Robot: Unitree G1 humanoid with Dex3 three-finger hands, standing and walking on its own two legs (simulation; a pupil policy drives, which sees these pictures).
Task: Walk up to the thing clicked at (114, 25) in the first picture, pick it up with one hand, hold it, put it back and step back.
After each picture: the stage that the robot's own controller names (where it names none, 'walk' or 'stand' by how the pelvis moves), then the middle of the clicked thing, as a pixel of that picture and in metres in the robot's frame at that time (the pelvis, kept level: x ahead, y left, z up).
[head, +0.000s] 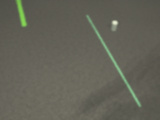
stand; (114, 25) +1.78 -0.47 -0.72
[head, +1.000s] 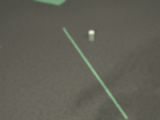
walk; (91, 35) +1.70 -0.02 -0.69
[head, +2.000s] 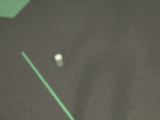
walk; (59, 60) +1.13 +0.29 -0.71
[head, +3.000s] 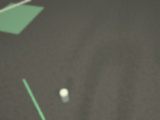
walk; (64, 95) +0.75 +0.22 -0.72
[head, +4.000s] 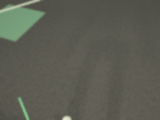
walk; out of the picture +0.51 +0.11 -0.71
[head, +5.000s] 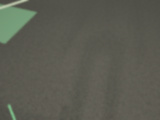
stand; out of the picture +0.43 +0.15 -0.71
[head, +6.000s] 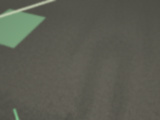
stand; out of the picture +0.40 +0.14 -0.72
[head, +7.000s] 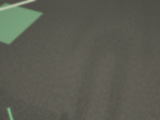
stand; out of the picture +0.37 +0.15 -0.72
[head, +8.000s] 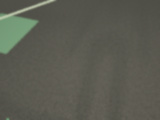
stand; out of the picture +0.35 +0.18 -0.72
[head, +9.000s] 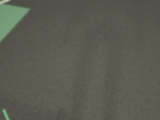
stand; out of the picture +0.36 +0.19 -0.72
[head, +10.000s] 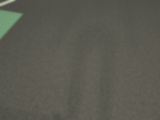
stand; out of the picture +0.34 +0.20 -0.72
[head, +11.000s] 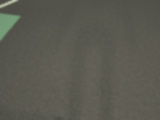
stand; out of the picture +0.31 +0.20 -0.72
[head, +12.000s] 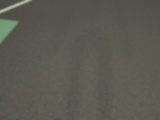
stand; out of the picture +0.34 +0.20 -0.72
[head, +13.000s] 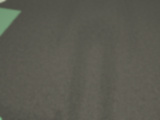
stand; out of the picture +0.34 +0.21 -0.72
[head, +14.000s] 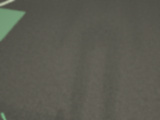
stand; out of the picture +0.36 +0.21 -0.72
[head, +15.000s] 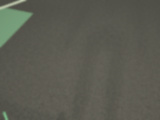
stand; out of the picture +0.36 +0.19 -0.72
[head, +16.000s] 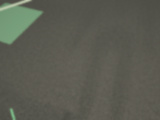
stand; out of the picture +0.35 +0.17 -0.72
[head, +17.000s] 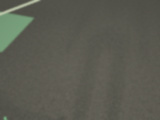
stand; out of the picture +0.35 +0.21 -0.72
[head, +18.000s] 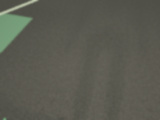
stand; out of the picture +0.34 +0.21 -0.72
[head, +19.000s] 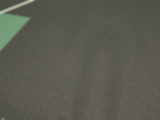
go down; out of the picture +0.33 +0.21 -0.72
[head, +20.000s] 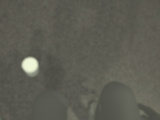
go down; (31, 67) +0.44 +0.17 -0.36
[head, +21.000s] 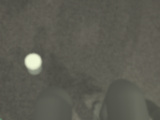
close in; (34, 64) +0.46 +0.16 -0.31
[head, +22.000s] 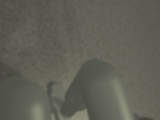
close in; out of the picture +0.46 +0.20 -0.24
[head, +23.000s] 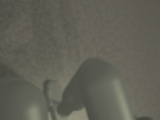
close; out of the picture +0.44 +0.21 -0.24
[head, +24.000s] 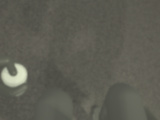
lift; (15, 80) +0.34 +0.22 -0.12
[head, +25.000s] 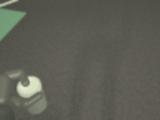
hold; (33, 95) +0.32 +0.16 +0.04
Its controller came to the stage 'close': yes
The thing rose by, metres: 0.71
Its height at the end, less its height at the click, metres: +0.67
